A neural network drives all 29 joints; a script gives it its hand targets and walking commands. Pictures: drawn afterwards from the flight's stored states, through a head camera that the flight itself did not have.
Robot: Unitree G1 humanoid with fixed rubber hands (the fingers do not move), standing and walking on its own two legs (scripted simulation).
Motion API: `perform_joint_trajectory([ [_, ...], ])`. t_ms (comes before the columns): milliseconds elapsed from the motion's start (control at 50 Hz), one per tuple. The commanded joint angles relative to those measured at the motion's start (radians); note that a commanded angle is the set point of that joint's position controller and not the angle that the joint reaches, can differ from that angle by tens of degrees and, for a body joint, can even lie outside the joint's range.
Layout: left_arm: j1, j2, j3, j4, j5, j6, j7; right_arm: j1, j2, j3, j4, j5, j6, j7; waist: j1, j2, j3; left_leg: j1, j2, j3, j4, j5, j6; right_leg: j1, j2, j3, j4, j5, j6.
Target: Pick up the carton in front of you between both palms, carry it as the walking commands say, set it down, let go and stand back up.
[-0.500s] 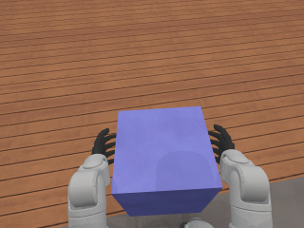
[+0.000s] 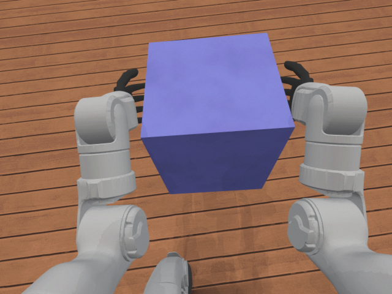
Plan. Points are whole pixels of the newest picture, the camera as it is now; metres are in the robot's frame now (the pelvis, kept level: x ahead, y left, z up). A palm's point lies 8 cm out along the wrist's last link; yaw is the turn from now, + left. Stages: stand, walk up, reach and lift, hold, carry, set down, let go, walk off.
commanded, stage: carry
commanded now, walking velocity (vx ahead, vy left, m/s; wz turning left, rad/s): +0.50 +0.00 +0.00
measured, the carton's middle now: (212, 124) +0.41 +0.01 +0.10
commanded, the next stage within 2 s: none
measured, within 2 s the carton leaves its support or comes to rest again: neither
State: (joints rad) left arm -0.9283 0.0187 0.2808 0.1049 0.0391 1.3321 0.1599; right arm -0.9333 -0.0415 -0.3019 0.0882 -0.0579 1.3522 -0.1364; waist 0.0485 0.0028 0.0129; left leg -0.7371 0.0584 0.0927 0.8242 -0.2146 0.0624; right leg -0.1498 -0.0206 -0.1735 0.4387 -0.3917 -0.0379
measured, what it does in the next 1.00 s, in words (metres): climbs: left foot, then right foot 0.04 m higher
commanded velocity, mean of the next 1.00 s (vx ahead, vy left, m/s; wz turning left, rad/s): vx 0.50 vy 0.00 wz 0.00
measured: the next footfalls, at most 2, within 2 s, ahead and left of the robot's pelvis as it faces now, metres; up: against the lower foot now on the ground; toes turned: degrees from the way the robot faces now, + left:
left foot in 0.04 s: +0.23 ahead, +0.11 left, +0.03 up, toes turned +7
right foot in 0.42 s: +0.47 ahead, -0.09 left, +0.07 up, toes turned -4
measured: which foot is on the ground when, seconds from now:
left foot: up 0.00-0.02, down 0.04-0.46, up 0.48-0.78, down 0.80-1.00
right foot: down 0.00-0.08, up 0.10-0.40, down 0.42-0.84, up 0.86-1.00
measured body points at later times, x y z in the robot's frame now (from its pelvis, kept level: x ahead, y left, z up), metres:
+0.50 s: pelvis +0.34 -0.01 +0.03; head +0.42 +0.00 +0.47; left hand +0.75 +0.15 +0.18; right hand +0.75 -0.16 +0.18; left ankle +0.19 +0.10 -0.63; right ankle +0.43 -0.09 -0.67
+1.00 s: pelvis +0.65 +0.03 +0.10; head +0.70 +0.03 +0.55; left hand +1.06 +0.14 +0.23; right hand +1.03 -0.16 +0.23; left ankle +0.67 +0.10 -0.63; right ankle +0.61 -0.09 -0.52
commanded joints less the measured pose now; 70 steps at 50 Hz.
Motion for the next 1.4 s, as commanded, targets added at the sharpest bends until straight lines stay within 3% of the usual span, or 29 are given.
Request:
perform_joint_trajectory([
  [0,-0.705,-1.062,-0.569,-0.038,-0.429,0.000,-0.265,-0.645,1.050,0.560,0.041,0.356,-0.014,0.205,-0.010,-0.178,-0.397,0.201,-0.121,0.147,-0.188,0.016,0.025,0.265,-0.173,0.050,0.093,0.968,-0.100],
  [20,-0.707,-1.075,-0.567,-0.033,-0.424,-0.002,-0.266,-0.628,1.067,0.555,0.057,0.354,-0.018,0.210,-0.066,-0.157,-0.458,0.421,-0.149,0.180,-0.286,0.094,0.042,0.199,-0.143,-0.013,0.245,1.010,-0.053],
  [40,-0.725,-1.085,-0.573,-0.040,-0.418,-0.005,-0.267,-0.618,1.076,0.550,0.057,0.352,-0.025,0.216,-0.120,-0.075,-0.567,0.735,-0.035,0.016,-0.283,0.126,0.083,0.002,-0.114,0.010,0.449,0.744,-0.015],
  [60,-0.739,-1.112,-0.581,-0.042,-0.417,-0.003,-0.271,-0.631,1.060,0.546,0.052,0.340,-0.035,0.215,-0.133,0.210,-0.722,1.054,0.237,-0.412,-0.259,0.247,0.203,-0.253,-0.034,0.059,0.705,0.270,0.023],
  [80,-0.736,-1.117,-0.587,-0.051,-0.419,-0.010,-0.268,-0.610,1.075,0.553,0.047,0.356,-0.042,0.217,-0.156,0.341,-0.728,1.182,0.291,-0.667,-0.403,0.232,0.290,-0.520,0.099,0.136,0.931,-0.140,0.038],
  [120,-0.771,-1.126,-0.594,-0.134,-0.403,-0.026,-0.248,-0.700,1.136,0.599,-0.106,0.415,-0.055,0.220,-0.163,0.154,-0.636,1.175,0.255,-0.522,-0.332,0.412,0.245,-0.716,0.022,0.216,1.038,-0.090,-0.005],
  [160,-0.719,-1.105,-0.587,-0.196,-0.365,-0.038,-0.224,-0.749,1.162,0.654,-0.246,0.457,-0.067,0.217,-0.145,0.075,-0.609,1.110,0.220,-0.399,-0.320,0.433,0.177,-0.716,-0.015,0.209,0.964,-0.040,-0.014],
  [340,-0.532,-0.914,-0.666,-0.315,-0.244,-0.065,-0.172,-0.658,1.024,0.788,-0.403,0.504,-0.073,0.237,-0.122,0.151,-0.536,0.895,0.130,-0.110,-0.388,0.455,0.127,-0.460,0.038,0.034,0.322,0.051,-0.008],
  [400,-0.517,-0.893,-0.674,-0.238,-0.268,-0.043,-0.192,-0.597,0.984,0.779,-0.289,0.490,-0.051,0.248,-0.002,0.117,-0.632,0.709,0.108,0.036,-0.101,0.703,0.048,0.081,0.123,-0.093,0.122,0.193,-0.048],
  [420,-0.492,-0.903,-0.675,-0.205,-0.289,-0.037,-0.204,-0.621,0.963,0.774,-0.264,0.480,-0.045,0.252,0.065,0.062,-0.712,0.521,0.088,0.006,0.068,0.413,0.019,0.356,-0.014,0.099,0.123,0.101,-0.068],
  [440,-0.518,-0.879,-0.657,-0.165,-0.285,-0.044,-0.214,-0.621,0.990,0.752,-0.230,0.468,-0.032,0.259,0.051,-0.303,-0.817,0.229,-0.070,-0.014,0.342,-0.017,-0.037,0.557,-0.294,0.705,0.002,0.086,-0.250],
  [460,-0.517,-0.932,-0.676,-0.152,-0.323,-0.033,-0.228,-0.648,0.977,0.735,-0.201,0.453,-0.029,0.261,0.073,-0.325,-0.730,0.039,-0.130,-0.100,0.558,-0.326,-0.035,0.604,-0.329,0.854,-0.070,0.262,-0.298],
  [520,-0.671,-1.060,-0.724,-0.206,-0.446,-0.022,-0.261,-0.626,1.009,0.669,-0.141,0.398,-0.030,0.243,0.063,-0.039,-0.565,-0.156,-0.054,-0.133,0.642,-0.236,-0.005,0.513,-0.265,0.555,0.071,0.682,-0.200],
  [560,-0.768,-1.109,-0.732,-0.247,-0.503,-0.025,-0.272,-0.622,1.005,0.628,-0.128,0.354,-0.034,0.221,0.049,-0.050,-0.560,-0.117,-0.042,-0.116,0.533,-0.201,0.001,0.471,-0.236,0.481,0.033,0.600,-0.148],
  [720,-0.766,-1.090,-0.640,-0.080,-0.507,-0.002,-0.300,-0.577,0.931,0.541,0.011,0.242,-0.020,0.172,0.032,-0.162,-0.433,0.108,-0.083,0.053,-0.023,-0.165,-0.014,0.233,-0.191,0.237,-0.092,0.515,-0.153],
  [780,-0.737,-1.106,-0.603,0.024,-0.484,-0.005,-0.307,-0.570,0.969,0.537,0.096,0.264,-0.024,0.189,-0.094,-0.154,-0.512,0.606,-0.179,0.158,-0.206,-0.087,0.042,0.040,-0.157,0.087,0.167,0.832,-0.069],
  [800,-0.738,-1.103,-0.591,0.041,-0.469,-0.008,-0.308,-0.557,0.984,0.530,0.114,0.280,-0.030,0.197,-0.155,-0.078,-0.603,0.880,-0.087,0.001,-0.225,-0.133,0.072,-0.121,-0.128,0.073,0.358,0.640,-0.027],
  [820,-0.750,-1.111,-0.572,0.050,-0.457,-0.007,-0.312,-0.568,0.979,0.526,0.119,0.283,-0.042,0.204,-0.160,0.250,-0.691,1.042,0.216,-0.608,-0.386,-0.324,0.229,-0.368,0.016,0.080,0.672,0.264,0.034],
  [840,-0.781,-1.116,-0.576,0.040,-0.446,-0.012,-0.309,-0.596,1.044,0.542,0.113,0.316,-0.046,0.213,-0.160,0.301,-0.619,1.045,0.260,-0.841,-0.500,-0.115,0.292,-0.563,0.105,0.184,0.890,-0.124,0.021],
  [900,-0.731,-1.104,-0.530,0.006,-0.392,-0.023,-0.272,-0.781,1.165,0.624,-0.049,0.467,-0.051,0.240,-0.130,0.013,-0.510,0.930,0.214,-0.524,-0.345,0.267,0.220,-0.697,0.002,0.224,1.019,-0.069,-0.019],
  [940,-0.690,-1.073,-0.510,-0.042,-0.350,-0.029,-0.238,-0.847,1.210,0.664,-0.135,0.526,-0.053,0.244,-0.106,0.033,-0.531,0.896,0.179,-0.435,-0.379,0.173,0.166,-0.658,-0.010,0.210,0.913,-0.030,-0.020],
  [1100,-0.621,-0.947,-0.536,-0.102,-0.259,-0.016,-0.179,-0.780,1.120,0.670,-0.175,0.539,-0.035,0.250,-0.123,0.142,-0.481,0.782,0.149,-0.184,-0.450,0.238,0.151,-0.469,0.020,0.058,0.358,0.037,-0.007],
  [1160,-0.606,-0.944,-0.552,-0.043,-0.275,-0.002,-0.194,-0.714,1.083,0.653,-0.090,0.503,-0.022,0.249,-0.028,0.108,-0.553,0.650,0.113,-0.030,-0.207,0.574,0.075,-0.005,0.128,-0.098,0.130,0.143,-0.040],
  [1180,-0.578,-0.951,-0.550,-0.004,-0.289,-0.001,-0.203,-0.711,1.066,0.646,-0.065,0.485,-0.018,0.251,0.027,0.055,-0.647,0.512,0.087,0.005,-0.021,0.499,0.027,0.277,0.057,0.011,0.131,0.116,-0.064],
  [1200,-0.581,-0.936,-0.538,0.017,-0.288,-0.010,-0.211,-0.716,1.075,0.630,-0.049,0.471,-0.010,0.255,0.042,-0.208,-0.793,0.244,-0.011,-0.001,0.263,0.150,-0.036,0.524,-0.255,0.580,0.050,-0.070,-0.215],
  [1220,-0.580,-0.975,-0.552,0.025,-0.311,-0.012,-0.222,-0.735,1.063,0.619,-0.033,0.451,-0.008,0.258,0.077,-0.319,-0.706,0.019,-0.152,-0.062,0.475,-0.328,-0.048,0.548,-0.311,0.875,-0.109,0.075,-0.293],
  [1280,-0.771,-1.088,-0.626,-0.115,-0.445,-0.015,-0.251,-0.704,1.066,0.568,-0.018,0.395,-0.020,0.237,0.047,-0.010,-0.553,-0.142,-0.051,-0.140,0.636,-0.244,-0.004,0.411,-0.271,0.597,0.033,0.464,-0.231],
  [1320,-0.867,-1.143,-0.658,-0.180,-0.516,-0.016,-0.261,-0.680,1.047,0.540,-0.028,0.356,-0.021,0.212,0.025,-0.040,-0.559,-0.101,-0.031,-0.131,0.540,-0.205,0.005,0.359,-0.238,0.506,-0.003,0.338,-0.173],
  [1380,-0.909,-1.143,-0.651,-0.212,-0.552,-0.011,-0.269,-0.664,0.995,0.516,-0.045,0.309,-0.022,0.178,0.023,-0.077,-0.539,-0.119,-0.034,-0.080,0.446,-0.230,-0.004,0.339,-0.241,0.463,-0.047,0.304,-0.192],
])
